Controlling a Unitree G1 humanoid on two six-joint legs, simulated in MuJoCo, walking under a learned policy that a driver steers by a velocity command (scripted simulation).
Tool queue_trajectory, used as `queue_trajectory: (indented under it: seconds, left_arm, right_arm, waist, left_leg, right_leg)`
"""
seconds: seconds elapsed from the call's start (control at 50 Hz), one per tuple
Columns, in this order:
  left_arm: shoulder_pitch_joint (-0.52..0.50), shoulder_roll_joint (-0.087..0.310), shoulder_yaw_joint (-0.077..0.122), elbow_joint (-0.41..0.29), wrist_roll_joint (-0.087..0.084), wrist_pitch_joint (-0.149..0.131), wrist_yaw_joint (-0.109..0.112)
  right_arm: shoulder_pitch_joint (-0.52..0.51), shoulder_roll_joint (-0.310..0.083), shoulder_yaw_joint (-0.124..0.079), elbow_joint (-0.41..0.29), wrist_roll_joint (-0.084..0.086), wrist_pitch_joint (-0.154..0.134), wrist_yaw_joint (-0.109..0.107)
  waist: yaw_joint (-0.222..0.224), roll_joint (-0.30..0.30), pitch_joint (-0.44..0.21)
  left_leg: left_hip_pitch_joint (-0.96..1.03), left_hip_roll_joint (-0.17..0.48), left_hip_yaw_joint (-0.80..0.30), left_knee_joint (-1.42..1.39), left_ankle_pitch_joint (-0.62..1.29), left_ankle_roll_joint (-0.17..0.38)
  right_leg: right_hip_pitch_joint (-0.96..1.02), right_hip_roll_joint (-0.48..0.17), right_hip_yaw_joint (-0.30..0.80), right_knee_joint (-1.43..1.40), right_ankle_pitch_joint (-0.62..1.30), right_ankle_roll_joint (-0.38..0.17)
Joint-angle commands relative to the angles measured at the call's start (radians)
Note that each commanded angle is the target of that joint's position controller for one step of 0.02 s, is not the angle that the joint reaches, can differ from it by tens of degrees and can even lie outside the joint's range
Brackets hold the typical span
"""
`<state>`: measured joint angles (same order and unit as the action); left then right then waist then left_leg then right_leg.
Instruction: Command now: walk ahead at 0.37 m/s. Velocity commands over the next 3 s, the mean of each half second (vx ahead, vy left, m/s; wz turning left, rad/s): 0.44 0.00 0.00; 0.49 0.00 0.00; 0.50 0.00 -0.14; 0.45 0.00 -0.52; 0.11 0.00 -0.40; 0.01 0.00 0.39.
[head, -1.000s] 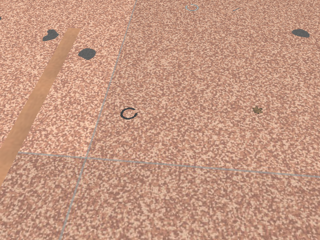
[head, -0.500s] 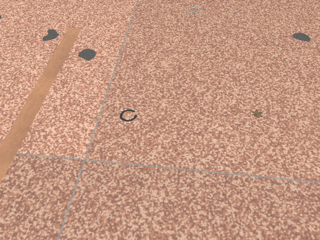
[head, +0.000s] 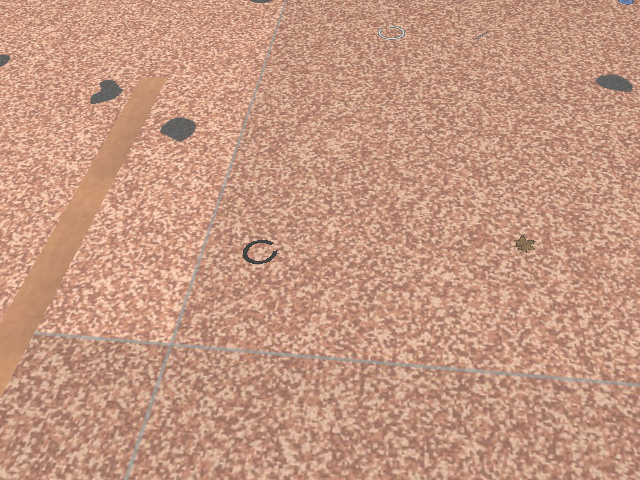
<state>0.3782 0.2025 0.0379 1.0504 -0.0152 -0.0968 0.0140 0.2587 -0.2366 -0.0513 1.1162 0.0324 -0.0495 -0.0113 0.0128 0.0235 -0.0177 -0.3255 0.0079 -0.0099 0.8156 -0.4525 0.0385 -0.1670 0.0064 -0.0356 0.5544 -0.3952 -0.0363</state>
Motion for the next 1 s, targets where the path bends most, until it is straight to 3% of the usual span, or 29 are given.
queue_trajectory:
  seconds: [0.02, 0.06, 0.1, 0.14, 0.18, 0.26, 0.3, 0.32, 0.34, 0.36, 0.38, 0.4, 0.42, 0.44, 0.48, 0.52, 0.56, 0.62, 0.68, 0.78, 0.84, 0.86, 0.88, 0.9, 0.92, 0.94, 0.96, 0.98, 1.0]
  left_arm:
    - [0.219, 0.142, 0.025, 0.026, 0.011, -0.025, -0.011]
    - [0.165, 0.119, 0.012, 0.008, 0.007, -0.015, -0.019]
    - [0.161, 0.08, -0.001, 0.002, 0.016, 0.003, -0.012]
    - [0.138, 0.092, -0.002, -0.015, 0.021, 0.011, 0.001]
    - [0.152, 0.14, 0.008, -0.019, 0.018, 0.008, 0.011]
    - [0.158, 0.17, 0.028, 0.0, -0.004, 0.001, 0.012]
    - [0.132, 0.186, 0.037, -0.005, 0.0, 0.013, 0.013]
    - [0.121, 0.178, 0.035, -0.011, 0.007, 0.023, 0.013]
    - [0.104, 0.171, 0.029, -0.029, 0.017, 0.026, 0.011]
    - [0.207, 0.037, -0.004, -0.05, 0.021, 0.013, -0.001]
    - [0.192, 0.019, -0.011, -0.04, -0.002, -0.018, -0.009]
    - [0.092, 0.099, 0.014, -0.079, -0.034, -0.038, -0.012]
    - [0.008, 0.131, 0.02, -0.104, -0.041, -0.047, -0.008]
    - [-0.025, 0.135, 0.029, -0.109, -0.028, -0.044, 0.002]
    - [0.019, 0.1, 0.038, -0.101, -0.012, -0.012, 0.012]
    - [0.007, 0.077, 0.038, -0.113, -0.008, 0.009, 0.015]
    - [-0.084, 0.101, 0.046, -0.152, 0.003, 0.013, 0.017]
    - [-0.212, 0.1, 0.044, -0.193, 0.011, 0.006, 0.007]
    - [-0.338, 0.078, 0.031, -0.224, 0.004, -0.002, -0.01]
    - [-0.469, 0.088, 0.019, -0.277, -0.007, -0.011, -0.044]
    - [-0.4, 0.137, 0.034, -0.277, -0.009, -0.018, -0.054]
    - [-0.28, 0.171, 0.053, -0.244, -0.007, -0.019, -0.052]
    - [-0.089, 0.23, 0.079, -0.189, -0.003, -0.019, -0.045]
    - [0.067, 0.329, 0.104, -0.156, 0.022, -0.015, -0.039]
    - [0.097, 0.294, 0.092, -0.145, 0.01, -0.009, -0.042]
    - [0.025, 0.226, 0.067, -0.154, 0.002, -0.011, -0.041]
    - [-0.063, 0.189, 0.055, -0.177, 0.005, -0.01, -0.036]
    - [-0.135, 0.166, 0.047, -0.186, 0.014, -0.013, -0.039]
    - [-0.176, 0.132, 0.037, -0.19, 0.023, -0.018, -0.042]
  right_arm:
    - [-0.21, -0.078, -0.007, -0.142, 0.006, -0.068, 0.019]
    - [-0.22, -0.084, -0.014, -0.145, 0.002, -0.074, 0.028]
    - [-0.246, -0.052, -0.009, -0.16, -0.002, -0.069, 0.038]
    - [-0.318, -0.012, 0.007, -0.192, -0.007, -0.059, 0.046]
    - [-0.401, 0.004, 0.02, -0.231, -0.007, -0.052, 0.051]
    - [-0.418, -0.072, 0.007, -0.276, 0.001, -0.046, 0.056]
    - [-0.296, -0.125, -0.021, -0.255, -0.001, -0.048, 0.053]
    - [-0.135, -0.162, -0.045, -0.207, 0.003, -0.044, 0.048]
    - [0.033, -0.203, -0.066, -0.164, 0.004, -0.037, 0.039]
    - [0.17, -0.295, -0.085, -0.14, -0.025, -0.03, 0.031]
    - [0.164, -0.244, -0.063, -0.13, -0.024, -0.03, 0.036]
    - [0.05, -0.187, -0.044, -0.142, -0.013, -0.04, 0.041]
    - [-0.045, -0.138, -0.03, -0.167, -0.013, -0.048, 0.043]
    - [-0.116, -0.107, -0.019, -0.176, -0.026, -0.058, 0.049]
    - [-0.156, -0.065, -0.005, -0.169, -0.042, -0.067, 0.055]
    - [-0.118, -0.081, -0.006, -0.147, -0.036, -0.07, 0.047]
    - [-0.075, -0.116, -0.01, -0.132, -0.037, -0.07, 0.029]
    - [-0.008, -0.135, -0.011, -0.124, -0.035, -0.063, 0.009]
    - [0.06, -0.15, -0.012, -0.116, -0.024, -0.057, 0.002]
    - [0.164, -0.163, -0.021, -0.082, -0.014, -0.031, -0.002]
    - [0.143, -0.186, -0.032, -0.087, -0.015, -0.015, -0.004]
    - [0.12, -0.184, -0.031, -0.095, -0.018, -0.008, -0.002]
    - [0.115, -0.154, -0.018, -0.11, -0.026, -0.006, -0.002]
    - [0.211, -0.058, 0.011, -0.132, -0.033, -0.019, 0.005]
    - [0.228, -0.029, 0.025, -0.119, -0.023, -0.047, 0.012]
    - [0.141, -0.131, -0.002, -0.14, 0.003, -0.069, 0.018]
    - [0.055, -0.152, -0.006, -0.166, 0.017, -0.08, 0.018]
    - [0.013, -0.14, -0.009, -0.172, 0.008, -0.081, 0.011]
    - [0.01, -0.136, -0.018, -0.169, -0.006, -0.069, 0.005]
  waist:
    - [0.063, -0.153, 0.133]
    - [0.039, -0.101, 0.13]
    - [0.037, -0.116, 0.125]
    - [0.042, -0.111, 0.145]
    - [0.056, -0.129, 0.16]
    - [0.015, -0.155, 0.163]
    - [-0.063, -0.181, 0.058]
    - [-0.138, -0.178, -0.038]
    - [-0.211, -0.153, -0.137]
    - [-0.161, 0.114, -0.314]
    - [-0.156, 0.213, -0.387]
    - [-0.13, 0.174, -0.198]
    - [-0.099, 0.088, -0.086]
    - [-0.056, 0.017, -0.026]
    - [0.012, 0.051, 0.0]
    - [0.025, 0.056, 0.037]
    - [0.018, 0.035, 0.074]
    - [-0.015, 0.012, 0.086]
    - [-0.058, 0.01, 0.093]
    - [-0.094, 0.009, 0.118]
    - [-0.031, 0.05, 0.064]
    - [0.038, 0.056, -0.011]
    - [0.114, 0.04, -0.14]
    - [0.101, -0.149, -0.315]
    - [0.1, -0.288, -0.413]
    - [0.1, -0.224, -0.29]
    - [0.082, -0.164, -0.169]
    - [0.048, -0.086, -0.088]
    - [0.012, -0.079, -0.047]
  left_leg:
    - [-0.66, 0.044, -0.034, 0.355, 0.003, 0.033]
    - [-0.672, 0.088, -0.018, 0.339, 0.115, 0.041]
    - [-0.589, 0.093, 0.019, 0.23, 0.198, 0.021]
    - [-0.459, 0.062, 0.063, 0.047, 0.311, -0.004]
    - [-0.303, 0.02, 0.101, -0.118, 0.406, -0.014]
    - [-0.21, 0.008, 0.074, -0.255, 0.432, 0.031]
    - [-0.044, -0.036, 0.096, -0.255, 0.395, 0.069]
    - [0.15, -0.064, 0.111, -0.257, 0.386, 0.095]
    - [0.428, 0.022, 0.013, -0.234, 0.359, 0.131]
    - [0.773, 0.307, -0.467, -0.321, 0.108, 0.281]
    - [0.757, 0.392, -0.804, -0.545, -0.024, 0.327]
    - [0.61, 0.352, -0.678, -0.576, -0.05, 0.272]
    - [0.432, 0.319, -0.512, -0.588, 0.033, 0.235]
    - [0.267, 0.281, -0.394, -0.613, 0.147, 0.208]
    - [0.101, 0.215, -0.25, -0.661, 0.233, 0.184]
    - [0.035, 0.199, -0.187, -0.706, 0.266, 0.2]
    - [0.039, 0.201, -0.16, -0.735, 0.298, 0.214]
    - [0.105, 0.187, -0.115, -0.734, 0.38, 0.196]
    - [0.146, 0.165, -0.06, -0.732, 0.411, 0.169]
    - [0.349, 0.233, -0.067, -0.65, 0.45, 0.159]
    - [0.419, 0.254, -0.062, -0.528, 0.713, 0.129]
    - [0.404, 0.22, -0.029, -0.384, 0.888, 0.109]
    - [0.283, 0.165, 0.013, -0.154, 0.875, 0.078]
    - [-0.106, 0.033, 0.071, 0.246, 0.524, 0.009]
    - [-0.31, -0.076, -0.041, 0.468, -0.091, -0.01]
    - [-0.418, -0.008, -0.111, 0.557, -0.076, 0.013]
    - [-0.436, 0.045, -0.081, 0.545, 0.007, 0.026]
    - [-0.401, 0.09, -0.059, 0.475, 0.088, 0.027]
    - [-0.338, 0.124, -0.064, 0.404, 0.137, 0.026]
  right_leg:
    - [0.384, -0.369, 0.557, -0.33, 0.141, -0.217]
    - [0.374, -0.329, 0.4, -0.35, 0.334, -0.172]
    - [0.309, -0.267, 0.265, -0.384, 0.433, -0.142]
    - [0.178, -0.204, 0.158, -0.416, 0.434, -0.125]
    - [0.066, -0.188, 0.115, -0.468, 0.404, -0.127]
    - [0.158, -0.251, 0.099, -0.442, 0.543, -0.11]
    - [0.226, -0.26, 0.062, -0.266, 0.926, -0.079]
    - [0.197, -0.227, 0.032, -0.084, 1.044, -0.056]
    - [0.013, -0.192, 0.022, 0.16, 0.902, -0.025]
    - [-0.347, -0.022, 0.01, 0.588, 0.337, 0.038]
    - [-0.461, 0.049, 0.161, 0.807, -0.143, 0.028]
    - [-0.572, -0.016, 0.169, 0.879, -0.102, 0.003]
    - [-0.567, -0.075, 0.136, 0.854, -0.012, -0.018]
    - [-0.509, -0.121, 0.118, 0.787, 0.069, -0.024]
    - [-0.385, -0.168, 0.125, 0.697, 0.129, -0.03]
    - [-0.385, -0.179, 0.107, 0.63, 0.144, -0.019]
    - [-0.469, -0.188, 0.099, 0.53, 0.232, 0.009]
    - [-0.538, -0.178, 0.084, 0.32, 0.412, 0.029]
    - [-0.487, -0.132, 0.037, 0.125, 0.522, 0.033]
    - [-0.527, -0.103, 0.038, -0.015, 0.445, 0.011]
    - [-0.39, -0.057, 0.009, -0.055, 0.324, -0.033]
    - [-0.222, -0.02, -0.021, -0.072, 0.322, -0.059]
    - [0.064, -0.05, 0.014, -0.038, 0.349, -0.101]
    - [0.487, -0.31, 0.415, -0.048, 0.246, -0.239]
    - [0.61, -0.424, 0.786, -0.225, 0.14, -0.319]
    - [0.525, -0.386, 0.689, -0.245, 0.097, -0.265]
    - [0.374, -0.35, 0.529, -0.259, 0.167, -0.228]
    - [0.216, -0.312, 0.419, -0.296, 0.258, -0.21]
    - [0.11, -0.272, 0.339, -0.328, 0.323, -0.19]
